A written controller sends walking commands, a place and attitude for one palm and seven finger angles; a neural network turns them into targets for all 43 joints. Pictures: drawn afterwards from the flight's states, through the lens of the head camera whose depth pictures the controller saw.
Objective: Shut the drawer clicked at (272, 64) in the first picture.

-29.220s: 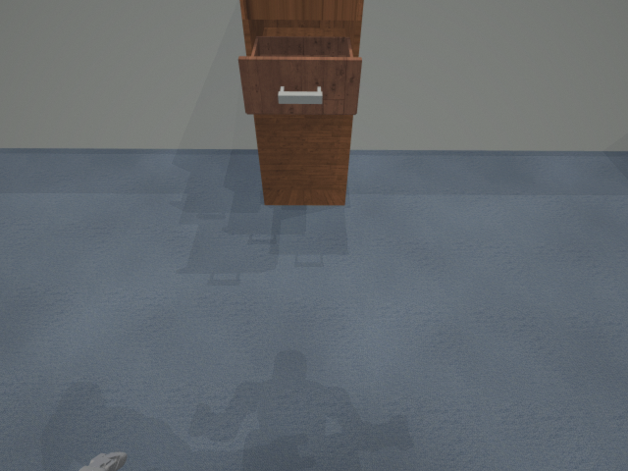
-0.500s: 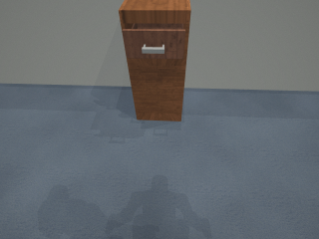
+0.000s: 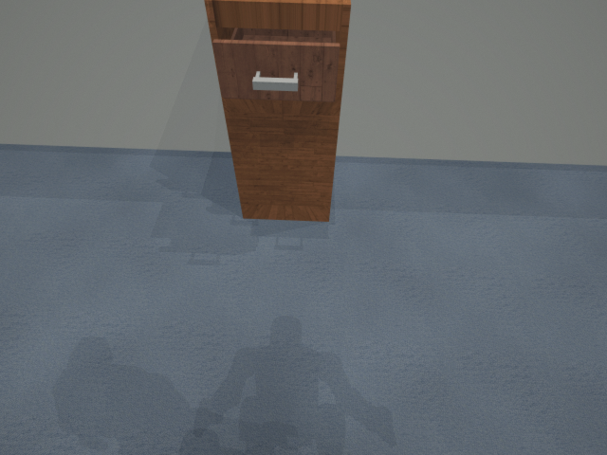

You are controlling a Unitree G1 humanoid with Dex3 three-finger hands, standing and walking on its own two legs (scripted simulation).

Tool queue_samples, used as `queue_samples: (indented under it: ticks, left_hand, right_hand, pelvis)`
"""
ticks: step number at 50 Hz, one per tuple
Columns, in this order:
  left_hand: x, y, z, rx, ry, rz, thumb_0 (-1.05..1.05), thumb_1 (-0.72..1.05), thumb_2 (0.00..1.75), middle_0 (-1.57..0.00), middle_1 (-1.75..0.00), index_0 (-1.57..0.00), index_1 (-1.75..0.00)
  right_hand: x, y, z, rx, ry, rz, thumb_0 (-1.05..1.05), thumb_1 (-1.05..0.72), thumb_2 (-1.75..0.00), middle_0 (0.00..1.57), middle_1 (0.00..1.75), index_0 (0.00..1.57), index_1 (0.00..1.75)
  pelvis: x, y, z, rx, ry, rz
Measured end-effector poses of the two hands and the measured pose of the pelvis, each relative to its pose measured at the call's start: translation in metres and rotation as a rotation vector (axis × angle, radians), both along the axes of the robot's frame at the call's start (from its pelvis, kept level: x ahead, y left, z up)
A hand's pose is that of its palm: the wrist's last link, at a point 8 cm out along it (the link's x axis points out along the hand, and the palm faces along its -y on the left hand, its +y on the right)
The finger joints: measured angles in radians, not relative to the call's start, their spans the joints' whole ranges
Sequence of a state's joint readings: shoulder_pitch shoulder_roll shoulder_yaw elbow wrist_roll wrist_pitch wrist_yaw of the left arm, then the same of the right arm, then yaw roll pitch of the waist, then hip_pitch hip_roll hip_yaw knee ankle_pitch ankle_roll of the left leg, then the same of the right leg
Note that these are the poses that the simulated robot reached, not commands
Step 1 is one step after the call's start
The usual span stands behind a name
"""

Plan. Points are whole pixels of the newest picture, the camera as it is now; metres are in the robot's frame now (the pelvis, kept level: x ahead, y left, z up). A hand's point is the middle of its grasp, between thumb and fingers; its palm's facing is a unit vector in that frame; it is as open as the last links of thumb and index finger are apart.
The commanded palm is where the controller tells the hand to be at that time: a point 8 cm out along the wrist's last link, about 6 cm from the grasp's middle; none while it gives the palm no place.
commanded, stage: look to check the result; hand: left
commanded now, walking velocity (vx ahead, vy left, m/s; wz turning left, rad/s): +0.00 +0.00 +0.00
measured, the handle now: (276, 79) +1.01 +0.12 -0.05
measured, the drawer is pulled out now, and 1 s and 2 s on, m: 0.08 0.08 0.08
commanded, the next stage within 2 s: take the last steps up to it in 0.32 s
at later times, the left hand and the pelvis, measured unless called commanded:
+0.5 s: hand out of the picture +0.05 +0.23 -0.17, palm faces -0.01 -0.95 -0.30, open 7.4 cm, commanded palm none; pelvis +0.01 +0.01 +0.00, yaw +0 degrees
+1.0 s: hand out of the picture +0.13 +0.19 -0.18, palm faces -0.02 -0.99 -0.16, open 7.3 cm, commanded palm none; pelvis +0.11 +0.01 +0.00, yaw -2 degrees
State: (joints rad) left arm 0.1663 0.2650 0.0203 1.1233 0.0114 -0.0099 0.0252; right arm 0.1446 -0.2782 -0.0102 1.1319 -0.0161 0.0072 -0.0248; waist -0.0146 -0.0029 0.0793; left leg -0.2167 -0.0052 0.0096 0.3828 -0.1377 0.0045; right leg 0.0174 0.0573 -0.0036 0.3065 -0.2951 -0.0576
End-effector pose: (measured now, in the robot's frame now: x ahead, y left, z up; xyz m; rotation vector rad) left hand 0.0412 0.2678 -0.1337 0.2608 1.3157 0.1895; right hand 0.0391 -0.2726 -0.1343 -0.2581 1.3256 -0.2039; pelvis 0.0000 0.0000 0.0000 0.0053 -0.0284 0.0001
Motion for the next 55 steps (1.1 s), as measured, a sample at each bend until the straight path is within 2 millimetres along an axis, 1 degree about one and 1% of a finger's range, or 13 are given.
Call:
queue_samples:
  ticks: [9,19,24,28,31,35,39,41,43,45,50,52,55]
  left_hand:
    - [-0.01,0.007,0.002,0.014,0.03,0.011,0.0,0.9,0.9,-0.2,-0.3,-0.2,-0.3]
    - [-0.005,0.008,0.003,0.011,0.013,0.004,0.0,0.9,0.9,-0.2,-0.3,-0.2,-0.3]
    - [0.0,0.008,0.003,0.006,0.001,-0.003,0.0,0.9,0.9,-0.2,-0.3,-0.2,-0.3]
    - [-0.002,0.001,-0.003,-0.01,0.016,-0.003,0.0,0.91,0.9,-0.2,-0.3,-0.2,-0.3]
    - [-0.009,-0.008,-0.01,-0.043,0.048,0.007,0.0,0.91,0.9,-0.2,-0.3,-0.2,-0.3]
    - [-0.022,-0.019,-0.026,-0.092,0.106,0.048,0.0,0.91,0.9,-0.2,-0.3,-0.2,-0.3]
    - [-0.033,-0.025,-0.039,-0.137,0.194,0.083,0.0,0.91,0.9,-0.2,-0.3,-0.2,-0.3]
    - [-0.03,-0.028,-0.038,-0.152,0.24,0.072,0.0,0.91,0.9,-0.2,-0.3,-0.2,-0.3]
    - [-0.015,-0.028,-0.034,-0.152,0.251,0.057,0.0,0.91,0.9,-0.2,-0.3,-0.2,-0.3]
    - [0.008,-0.028,-0.03,-0.15,0.223,0.045,0.01,0.91,0.9,-0.2,-0.3,-0.2,-0.3]
    - [0.087,-0.031,-0.019,-0.134,0.089,0.008,0.01,0.92,0.9,-0.2,-0.3,-0.2,-0.3]
    - [0.119,-0.033,-0.015,-0.117,0.046,-0.011,0.01,0.93,0.9,-0.2,-0.3,-0.2,-0.3]
    - [0.169,-0.042,-0.012,-0.094,-0.006,-0.049,0.01,0.93,0.9,-0.19,-0.3,-0.19,-0.3]
  right_hand:
    - [0.008,0.011,-0.003,0.024,-0.008,0.008,0.0,-0.9,-0.9,0.2,0.3,0.2,0.3]
    - [0.017,0.014,-0.002,0.026,-0.036,0.009,0.0,-0.9,-0.9,0.2,0.3,0.2,0.3]
    - [0.017,0.013,0.0,0.018,-0.04,0.007,0.0,-0.9,-0.9,0.2,0.3,0.2,0.3]
    - [0.011,0.018,-0.004,0.028,-0.023,-0.003,0.0,-0.9,-0.9,0.2,0.3,0.2,0.3]
    - [0.002,0.027,-0.011,0.052,0.012,-0.017,0.0,-0.9,-0.9,0.2,0.29,0.2,0.3]
    - [-0.007,0.043,-0.019,0.076,0.079,-0.035,0.0,-0.9,-0.9,0.2,0.29,0.2,0.3]
    - [0.0,0.06,-0.022,0.077,0.115,-0.062,0.0,-0.9,-0.9,0.2,0.29,0.2,0.3]
    - [0.001,0.067,-0.02,0.075,0.095,-0.084,0.0,-0.9,-0.9,0.2,0.29,0.2,0.3]
    - [-0.006,0.075,-0.016,0.079,0.102,-0.109,0.0,-0.9,-0.9,0.2,0.29,0.2,0.3]
    - [-0.018,0.082,-0.011,0.092,0.146,-0.133,0.0,-0.9,-0.9,0.2,0.29,0.2,0.3]
    - [-0.044,0.093,0.002,0.143,0.293,-0.18,0.0,-0.9,-0.9,0.2,0.29,0.2,0.3]
    - [-0.047,0.093,0.003,0.163,0.335,-0.2,0.0,-0.9,-0.9,0.2,0.3,0.2,0.3]
    - [-0.043,0.085,0.001,0.19,0.376,-0.23,0.0,-0.9,-0.9,0.2,0.3,0.2,0.3]
  pelvis:
    - [0.002,0.003,0.0,0.002,0.0,-0.003]
    - [0.004,0.006,0.001,0.004,-0.001,-0.006]
    - [0.005,0.007,0.001,0.005,-0.001,-0.008]
    - [0.009,0.008,-0.001,0.006,0.001,-0.011]
    - [0.018,0.008,-0.005,0.004,0.002,-0.011]
    - [0.038,0.011,-0.013,-0.013,0.002,0.001]
    - [0.063,0.018,-0.02,0.003,0.0,-0.01]
    - [0.071,0.021,-0.019,0.002,0.002,-0.029]
    - [0.078,0.023,-0.016,-0.003,0.001,-0.033]
    - [0.085,0.021,-0.01,-0.007,0.003,-0.033]
    - [0.108,0.011,-0.003,-0.01,0.02,-0.039]
    - [0.12,0.003,-0.003,-0.008,0.025,-0.041]
    - [0.14,-0.012,-0.006,-0.003,0.03,-0.045]
